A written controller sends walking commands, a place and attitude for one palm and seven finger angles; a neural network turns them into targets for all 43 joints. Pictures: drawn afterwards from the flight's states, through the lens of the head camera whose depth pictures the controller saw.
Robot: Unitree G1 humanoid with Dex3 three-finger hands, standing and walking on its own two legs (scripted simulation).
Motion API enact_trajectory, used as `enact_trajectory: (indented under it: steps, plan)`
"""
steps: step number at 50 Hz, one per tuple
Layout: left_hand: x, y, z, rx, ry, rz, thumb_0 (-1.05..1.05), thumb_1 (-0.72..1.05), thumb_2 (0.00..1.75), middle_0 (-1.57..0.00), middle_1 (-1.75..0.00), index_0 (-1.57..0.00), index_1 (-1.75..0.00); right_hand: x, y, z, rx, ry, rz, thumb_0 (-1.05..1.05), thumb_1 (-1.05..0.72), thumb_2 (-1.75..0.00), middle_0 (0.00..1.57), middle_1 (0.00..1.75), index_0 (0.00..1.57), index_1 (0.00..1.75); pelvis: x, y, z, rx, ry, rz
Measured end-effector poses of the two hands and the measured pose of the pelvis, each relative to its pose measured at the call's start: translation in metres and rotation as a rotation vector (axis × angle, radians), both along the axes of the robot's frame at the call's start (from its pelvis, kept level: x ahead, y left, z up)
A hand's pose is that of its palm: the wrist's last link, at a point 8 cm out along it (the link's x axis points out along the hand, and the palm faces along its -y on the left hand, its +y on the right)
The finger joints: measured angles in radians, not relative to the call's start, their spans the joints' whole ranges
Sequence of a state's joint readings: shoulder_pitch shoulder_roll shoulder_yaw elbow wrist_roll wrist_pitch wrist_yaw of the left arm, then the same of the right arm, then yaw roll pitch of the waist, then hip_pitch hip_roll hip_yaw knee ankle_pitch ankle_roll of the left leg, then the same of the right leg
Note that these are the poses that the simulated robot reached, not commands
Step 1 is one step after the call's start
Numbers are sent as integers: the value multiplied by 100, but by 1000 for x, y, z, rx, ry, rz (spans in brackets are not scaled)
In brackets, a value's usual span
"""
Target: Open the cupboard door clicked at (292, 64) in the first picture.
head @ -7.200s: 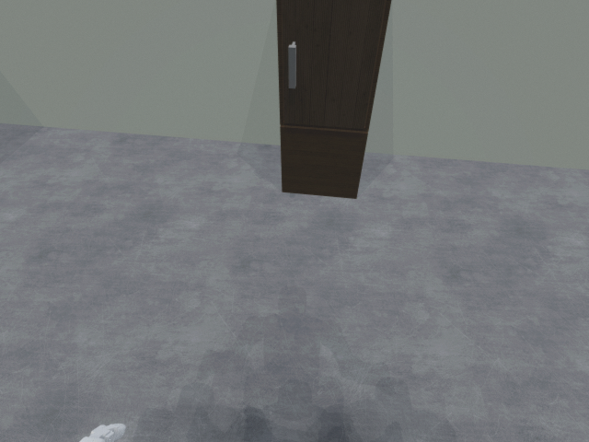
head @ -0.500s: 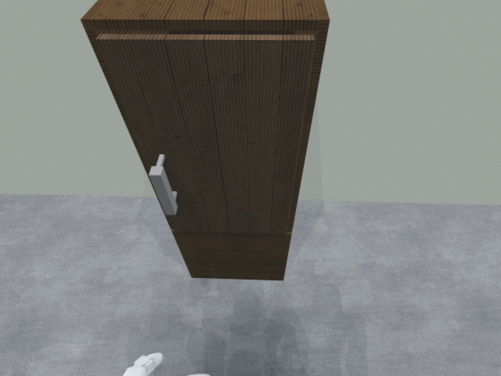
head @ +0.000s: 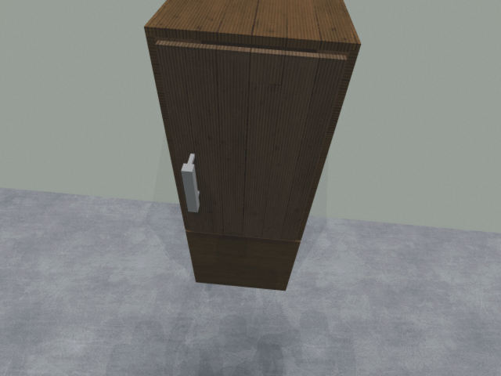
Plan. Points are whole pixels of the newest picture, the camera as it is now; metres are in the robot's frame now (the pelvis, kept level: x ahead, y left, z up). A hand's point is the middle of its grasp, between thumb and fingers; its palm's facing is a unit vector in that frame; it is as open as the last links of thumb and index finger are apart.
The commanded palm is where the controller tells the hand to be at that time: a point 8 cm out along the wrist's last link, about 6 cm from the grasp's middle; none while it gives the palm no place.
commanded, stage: come to a stop and stand still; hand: left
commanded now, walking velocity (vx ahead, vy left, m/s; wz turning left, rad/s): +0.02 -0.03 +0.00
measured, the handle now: (192, 183) +0.57 +0.18 -0.09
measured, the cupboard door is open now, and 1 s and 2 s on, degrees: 0 0 0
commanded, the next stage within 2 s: look again from close up in 1.62 s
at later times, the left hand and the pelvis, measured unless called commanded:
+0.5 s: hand out of the picture +0.01 +0.12 -0.19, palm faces +0.05 -0.98 -0.17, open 7.3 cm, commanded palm none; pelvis +0.02 -0.04 -0.01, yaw -1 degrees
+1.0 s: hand out of the picture -0.05 +0.17 -0.18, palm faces +0.02 -0.99 -0.15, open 7.4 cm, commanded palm none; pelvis -0.03 +0.01 +0.00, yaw -1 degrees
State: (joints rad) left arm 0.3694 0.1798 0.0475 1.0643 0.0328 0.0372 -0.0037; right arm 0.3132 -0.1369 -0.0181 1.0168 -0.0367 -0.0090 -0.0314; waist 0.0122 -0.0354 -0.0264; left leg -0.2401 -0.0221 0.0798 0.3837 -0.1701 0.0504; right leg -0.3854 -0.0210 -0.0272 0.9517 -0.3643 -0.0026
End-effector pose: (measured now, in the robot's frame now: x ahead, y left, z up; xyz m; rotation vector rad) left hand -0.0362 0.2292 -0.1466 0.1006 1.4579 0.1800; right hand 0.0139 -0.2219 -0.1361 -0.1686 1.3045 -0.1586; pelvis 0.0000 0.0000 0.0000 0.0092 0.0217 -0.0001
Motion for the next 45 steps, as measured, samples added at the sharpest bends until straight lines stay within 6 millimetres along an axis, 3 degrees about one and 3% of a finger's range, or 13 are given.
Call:
enact_trajectory:
  steps: [3,9,13,18,25,31,37,45]
  plan:
    - [-6,-14,2,-10,41,-23,1,91,90,-19,-30,-20,-30,-18,-3,-5,18,39,-28,1,-93,-90,20,30,21,30,-2,-7,0,6,6,-6]
    - [5,-45,-2,5,3,-79,1,90,90,-19,-30,-20,-30,-47,-22,-24,56,125,-65,1,-92,-90,20,30,21,30,-7,-28,-11,9,6,-24]
    - [22,-62,-6,2,-57,-63,1,90,90,-20,-30,-20,-30,-42,-32,-27,53,125,-63,1,-92,-90,20,30,20,30,2,-38,-14,-24,-4,0]
    - [38,-70,-16,-2,-102,-46,2,93,90,-20,-30,-20,-30,-12,-41,-21,23,66,-57,1,-92,-90,20,30,20,30,13,-48,-15,-25,-30,6]
    - [43,-65,-13,-3,-128,-33,2,93,90,-20,-30,-20,-30,23,-50,-11,-23,-30,-46,1,-93,-90,20,30,20,30,16,-44,-11,-18,-52,-13]
    - [33,-52,-11,-4,-125,-34,1,91,90,-20,-30,-20,-30,32,-39,-4,-21,-75,-29,1,-92,-90,20,30,20,30,8,-34,-8,-19,-65,-19]
    - [19,-38,-8,-10,-117,-40,1,91,90,-20,-30,-20,-30,17,-26,-3,-21,-70,-25,0,-93,-90,20,30,20,30,-4,-19,-5,-23,-77,-23]
    - [-5,-20,-8,-20,-90,-48,1,90,90,-20,-30,-20,-30,-30,-4,-4,-7,13,-33,0,-93,-90,20,30,20,30,-22,0,-2,-26,-80,-22]
